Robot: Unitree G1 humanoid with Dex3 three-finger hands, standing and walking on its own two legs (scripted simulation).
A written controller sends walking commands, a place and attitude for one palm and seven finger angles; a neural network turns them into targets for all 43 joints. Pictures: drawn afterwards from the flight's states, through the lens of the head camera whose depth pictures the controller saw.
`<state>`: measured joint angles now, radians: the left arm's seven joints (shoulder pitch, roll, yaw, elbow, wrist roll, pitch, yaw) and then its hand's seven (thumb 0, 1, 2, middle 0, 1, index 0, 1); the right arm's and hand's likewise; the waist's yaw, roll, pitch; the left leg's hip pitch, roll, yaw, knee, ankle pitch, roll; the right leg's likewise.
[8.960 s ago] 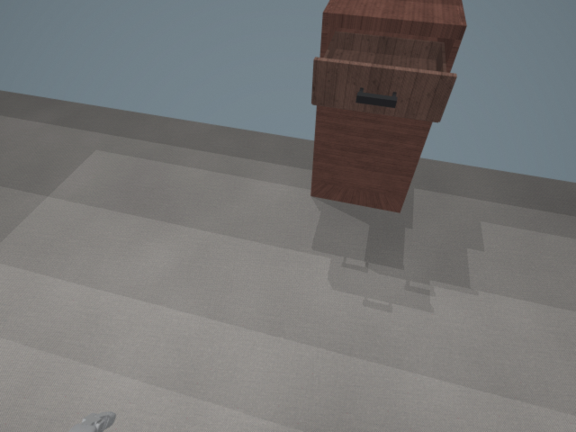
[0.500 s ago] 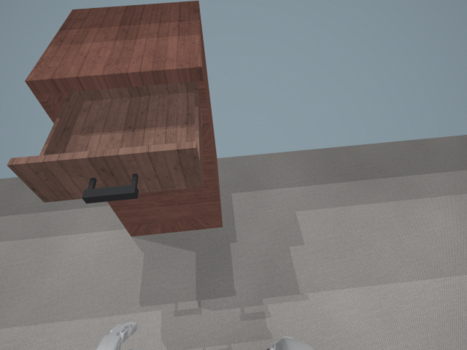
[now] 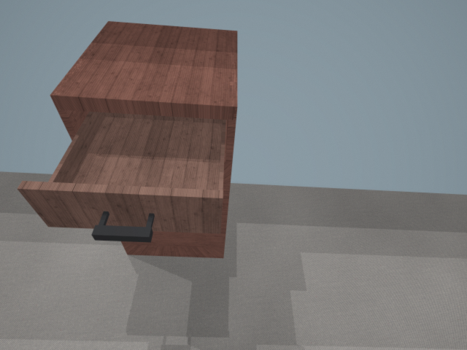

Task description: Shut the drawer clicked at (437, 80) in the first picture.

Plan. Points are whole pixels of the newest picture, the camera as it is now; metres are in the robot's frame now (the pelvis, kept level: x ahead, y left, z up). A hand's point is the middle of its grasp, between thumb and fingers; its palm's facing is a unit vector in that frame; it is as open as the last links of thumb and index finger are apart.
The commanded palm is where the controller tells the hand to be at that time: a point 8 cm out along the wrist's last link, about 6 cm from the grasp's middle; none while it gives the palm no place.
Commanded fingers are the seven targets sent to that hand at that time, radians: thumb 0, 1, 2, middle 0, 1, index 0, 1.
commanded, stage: come to a stop and stand still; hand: left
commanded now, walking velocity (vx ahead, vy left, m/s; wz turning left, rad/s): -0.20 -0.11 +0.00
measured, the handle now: (125, 225) +0.33 +0.26 -0.04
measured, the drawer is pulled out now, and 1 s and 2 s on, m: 0.24 0.24 0.24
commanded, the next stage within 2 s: look again from close up in 1.94 s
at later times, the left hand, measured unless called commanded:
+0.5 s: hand out of the picture -0.01 +0.12 -0.15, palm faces +0.06 -0.97 -0.25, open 7.3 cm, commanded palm none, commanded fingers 0.00 0.90 0.90 -0.20 -0.30 -0.20 -0.30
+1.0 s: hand out of the picture +0.00 +0.20 -0.18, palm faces +0.04 -0.97 -0.24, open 7.4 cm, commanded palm none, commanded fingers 0.00 0.90 0.90 -0.20 -0.30 -0.20 -0.30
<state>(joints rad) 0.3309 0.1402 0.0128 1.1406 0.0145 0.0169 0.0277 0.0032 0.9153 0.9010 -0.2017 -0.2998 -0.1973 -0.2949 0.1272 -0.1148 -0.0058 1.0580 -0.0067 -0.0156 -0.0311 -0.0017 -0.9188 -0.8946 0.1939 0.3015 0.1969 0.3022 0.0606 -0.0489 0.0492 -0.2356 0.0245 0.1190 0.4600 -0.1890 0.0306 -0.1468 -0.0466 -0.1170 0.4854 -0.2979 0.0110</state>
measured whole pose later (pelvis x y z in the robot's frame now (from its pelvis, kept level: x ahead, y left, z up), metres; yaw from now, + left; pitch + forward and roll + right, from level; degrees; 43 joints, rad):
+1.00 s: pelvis -0.05 +0.01 -0.01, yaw +0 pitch -2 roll -1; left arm 0.28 0.20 0.01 0.98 0.02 0.03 0.04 0.01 0.91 0.90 -0.20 -0.30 -0.20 -0.30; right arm 0.24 -0.17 -0.01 0.95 -0.02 0.00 -0.02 0.00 -0.92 -0.89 0.20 0.30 0.20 0.30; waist 0.02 0.00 0.00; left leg -0.21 0.00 0.06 0.58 -0.34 0.03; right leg -0.23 -0.08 -0.04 0.55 -0.29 0.05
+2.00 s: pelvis -0.07 -0.02 +0.00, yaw -1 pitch -1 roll +0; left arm 0.31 0.13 0.01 1.07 0.02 0.00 0.04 0.01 0.91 0.90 -0.20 -0.30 -0.20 -0.30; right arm 0.31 -0.14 -0.01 1.11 -0.02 0.01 -0.01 0.00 -0.91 -0.89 0.19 0.30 0.20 0.30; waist -0.01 0.01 0.04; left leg -0.23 0.04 0.07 0.48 -0.24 -0.01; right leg -0.26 -0.04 -0.04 0.48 -0.20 0.01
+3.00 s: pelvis -0.03 +0.01 -0.01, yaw +2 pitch +0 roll +0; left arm 0.33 0.15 0.05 1.05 0.03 0.03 0.02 0.00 0.91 0.90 -0.20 -0.30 -0.20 -0.30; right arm 0.35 -0.18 -0.02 1.08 -0.03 0.01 0.00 0.00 -0.91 -0.89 0.19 0.30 0.20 0.30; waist 0.00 -0.01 0.01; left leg -0.22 0.00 0.08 0.57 -0.35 0.03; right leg -0.26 -0.09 -0.07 0.64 -0.40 0.02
